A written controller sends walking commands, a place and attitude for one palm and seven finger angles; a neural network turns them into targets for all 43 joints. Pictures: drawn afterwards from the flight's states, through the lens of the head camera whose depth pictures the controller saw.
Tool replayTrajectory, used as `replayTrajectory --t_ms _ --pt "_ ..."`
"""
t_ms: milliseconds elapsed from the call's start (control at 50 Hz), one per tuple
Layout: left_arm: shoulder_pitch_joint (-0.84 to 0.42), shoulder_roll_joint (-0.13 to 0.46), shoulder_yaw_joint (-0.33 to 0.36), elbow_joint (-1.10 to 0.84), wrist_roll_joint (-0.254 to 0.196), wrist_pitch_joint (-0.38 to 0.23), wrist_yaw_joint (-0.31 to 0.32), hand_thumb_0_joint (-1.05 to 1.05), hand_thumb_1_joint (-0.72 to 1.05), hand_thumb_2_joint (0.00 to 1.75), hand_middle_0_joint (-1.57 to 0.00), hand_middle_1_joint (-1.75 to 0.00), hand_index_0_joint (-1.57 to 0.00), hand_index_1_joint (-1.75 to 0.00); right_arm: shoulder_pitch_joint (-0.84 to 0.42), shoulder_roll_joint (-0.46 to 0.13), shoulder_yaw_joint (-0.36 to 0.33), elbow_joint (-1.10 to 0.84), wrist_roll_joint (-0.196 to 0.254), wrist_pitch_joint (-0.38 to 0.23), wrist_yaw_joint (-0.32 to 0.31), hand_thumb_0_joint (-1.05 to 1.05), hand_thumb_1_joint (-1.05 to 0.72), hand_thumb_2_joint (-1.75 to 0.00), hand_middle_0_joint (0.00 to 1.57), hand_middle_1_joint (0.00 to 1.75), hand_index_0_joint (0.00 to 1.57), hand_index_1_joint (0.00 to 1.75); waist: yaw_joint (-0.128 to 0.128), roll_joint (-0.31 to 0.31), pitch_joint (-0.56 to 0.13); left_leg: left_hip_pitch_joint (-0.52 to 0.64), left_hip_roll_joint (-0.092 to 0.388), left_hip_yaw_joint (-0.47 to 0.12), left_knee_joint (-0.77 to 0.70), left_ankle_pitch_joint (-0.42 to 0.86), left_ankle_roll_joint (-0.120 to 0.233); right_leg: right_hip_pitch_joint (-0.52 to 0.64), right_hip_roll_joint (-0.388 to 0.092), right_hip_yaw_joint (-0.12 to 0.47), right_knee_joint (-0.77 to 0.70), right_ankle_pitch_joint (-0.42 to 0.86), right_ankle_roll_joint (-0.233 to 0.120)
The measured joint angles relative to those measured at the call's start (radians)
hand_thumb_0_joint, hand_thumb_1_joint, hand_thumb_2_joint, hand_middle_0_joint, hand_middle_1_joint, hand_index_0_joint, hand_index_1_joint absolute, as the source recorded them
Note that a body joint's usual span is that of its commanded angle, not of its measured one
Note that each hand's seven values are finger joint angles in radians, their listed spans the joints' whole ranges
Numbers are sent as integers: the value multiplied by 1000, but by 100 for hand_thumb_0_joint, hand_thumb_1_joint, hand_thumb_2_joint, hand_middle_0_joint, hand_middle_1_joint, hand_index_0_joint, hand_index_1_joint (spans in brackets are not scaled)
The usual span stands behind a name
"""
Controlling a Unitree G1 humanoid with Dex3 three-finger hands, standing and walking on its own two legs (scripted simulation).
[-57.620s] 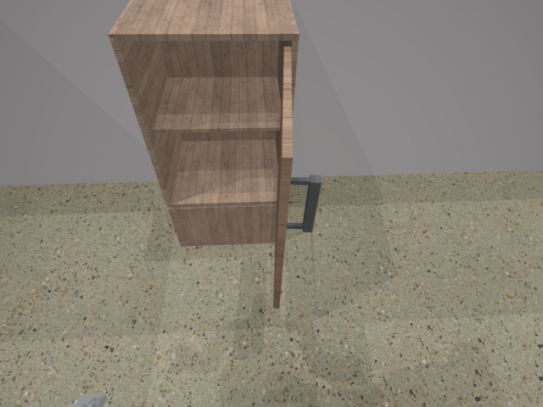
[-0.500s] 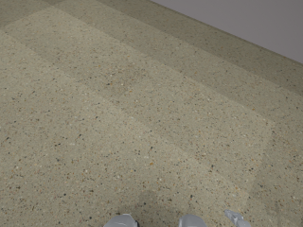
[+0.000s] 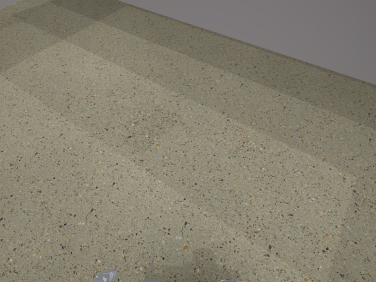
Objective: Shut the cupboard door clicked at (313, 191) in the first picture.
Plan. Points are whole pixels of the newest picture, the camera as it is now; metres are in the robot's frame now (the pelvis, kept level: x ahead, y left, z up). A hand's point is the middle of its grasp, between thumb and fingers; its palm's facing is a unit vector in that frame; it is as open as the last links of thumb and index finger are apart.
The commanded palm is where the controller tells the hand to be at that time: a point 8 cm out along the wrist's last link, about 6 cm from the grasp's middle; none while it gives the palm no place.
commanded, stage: turn to face it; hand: left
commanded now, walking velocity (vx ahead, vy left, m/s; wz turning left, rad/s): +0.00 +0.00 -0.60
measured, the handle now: out of the picture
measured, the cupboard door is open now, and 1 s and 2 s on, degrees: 21 21 21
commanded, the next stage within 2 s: none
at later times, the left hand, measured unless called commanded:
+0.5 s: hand (100, 276) +0.15 +0.22 -0.16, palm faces -0.20 -0.96 -0.21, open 7.4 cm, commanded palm none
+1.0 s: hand (147, 233) +0.26 +0.12 -0.17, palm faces -0.57 -0.80 -0.20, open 7.4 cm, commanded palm none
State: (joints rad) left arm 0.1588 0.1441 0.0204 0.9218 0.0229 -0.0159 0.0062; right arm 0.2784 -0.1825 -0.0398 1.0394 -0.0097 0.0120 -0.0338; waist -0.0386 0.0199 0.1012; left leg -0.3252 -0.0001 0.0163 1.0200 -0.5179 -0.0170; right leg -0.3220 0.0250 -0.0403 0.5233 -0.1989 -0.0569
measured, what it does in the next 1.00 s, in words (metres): steps on the spot, turning right: left foot, then right foot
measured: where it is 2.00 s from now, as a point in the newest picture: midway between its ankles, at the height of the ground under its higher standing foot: outside the picture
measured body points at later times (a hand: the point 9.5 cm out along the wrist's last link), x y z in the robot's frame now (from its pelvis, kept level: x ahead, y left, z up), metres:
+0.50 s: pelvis +0.04 +0.03 +0.01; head +0.08 +0.05 +0.46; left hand +0.16 +0.27 -0.14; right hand +0.08 -0.23 -0.12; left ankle +0.06 +0.14 -0.73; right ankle +0.00 -0.09 -0.66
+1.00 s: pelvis +0.07 +0.01 -0.01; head +0.11 +0.01 +0.44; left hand +0.29 +0.17 -0.16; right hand -0.02 -0.25 -0.13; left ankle +0.15 +0.10 -0.73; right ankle -0.01 -0.11 -0.73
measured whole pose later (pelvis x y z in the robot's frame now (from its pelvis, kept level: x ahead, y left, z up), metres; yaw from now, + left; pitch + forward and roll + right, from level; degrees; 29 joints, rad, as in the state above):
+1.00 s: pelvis +0.07 +0.01 -0.01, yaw -35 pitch +1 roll -1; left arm 0.19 0.23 0.06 0.86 0.03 0.07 -0.02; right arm 0.21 -0.24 -0.04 0.87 -0.01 0.03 -0.02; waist -0.01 -0.02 0.06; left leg -0.35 0.05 0.04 0.63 -0.32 -0.06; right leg -0.31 0.03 0.10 0.59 -0.31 0.03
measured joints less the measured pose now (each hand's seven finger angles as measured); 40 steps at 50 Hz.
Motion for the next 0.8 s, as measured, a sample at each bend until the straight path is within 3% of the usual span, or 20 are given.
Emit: replayTrajectory --t_ms 140,240,320,360,420,460,520,620,680,740,800 --pt "72 31 46 28 5 29 8 -1 94 90 -21 -30 -20 -30 -104 15 -4 -70 -7 24 6 1 -91 -90 20 30 20 30 46 -19 -27 -119 33 -14 -94 107 -27 22 33 53 -85 34 -8" --pt "112 51 58 35 8 50 -1 0 92 90 -20 -30 -20 -30 -162 16 -3 -117 1 20 6 1 -91 -90 20 30 20 30 75 -34 -40 -70 14 -30 -262 120 -26 15 50 115 -65 23 8" --pt "133 64 65 26 -1 70 -7 0 91 90 -20 -30 -20 -30 -168 8 5 -152 -1 -5 1 1 -91 -90 20 30 20 30 76 -36 -65 30 16 -27 -489 256 0 -29 74 149 35 -51 35" --pt "120 80 70 21 0 81 -15 1 91 90 -20 -30 -20 -30 -167 12 13 -161 -12 -6 -3 1 -91 -90 20 30 20 30 82 -56 -54 38 16 4 -464 245 23 -82 60 121 209 -210 56" --pt "100 100 78 4 4 90 -30 1 91 90 -20 -30 -19 -30 -148 11 24 -170 -20 -2 -5 1 -91 -90 20 30 21 30 84 -60 -45 76 40 39 -493 230 30 -157 31 61 470 -268 88" --pt "87 110 80 -15 3 95 -37 1 91 90 -20 -30 -19 -30 -138 4 26 -169 -23 3 -5 1 -91 -90 21 30 21 30 84 -52 -40 98 60 60 -515 234 28 -171 4 32 528 -262 103" --pt "67 119 79 -36 3 100 -43 1 91 90 -20 -30 -19 -30 -123 -9 21 -164 -23 5 -3 1 -91 -90 21 30 21 30 76 -36 -32 118 91 95 -526 230 20 -148 -33 5 475 -242 113" --pt "30 127 72 -55 5 96 -49 1 91 90 -20 -30 -19 -30 -95 -37 5 -152 -24 8 6 1 -90 -90 21 30 21 30 47 -7 -18 121 145 160 -474 186 -5 -59 -53 -25 280 -217 99" --pt "18 138 62 -75 6 75 -52 1 91 90 -20 -30 -19 -30 -61 -60 -8 -147 -16 16 12 1 -90 -90 21 30 21 30 33 -2 -24 82 170 189 -363 128 -28 37 -54 -37 79 -81 67" --pt "-3 116 49 -75 3 46 -32 1 91 90 -20 -30 -19 -30 -68 -98 -21 -128 -8 46 5 1 -91 -90 20 30 21 30 28 30 -8 -46 138 76 -61 -17 -42 15 -31 -17 115 -153 47" --pt "3 99 38 -79 2 49 -17 1 90 90 -20 -30 -19 -30 -80 -106 -23 -120 -6 55 1 1 -91 -90 20 30 20 30 23 24 1 -136 96 29 93 19 -56 28 -22 18 81 -117 51"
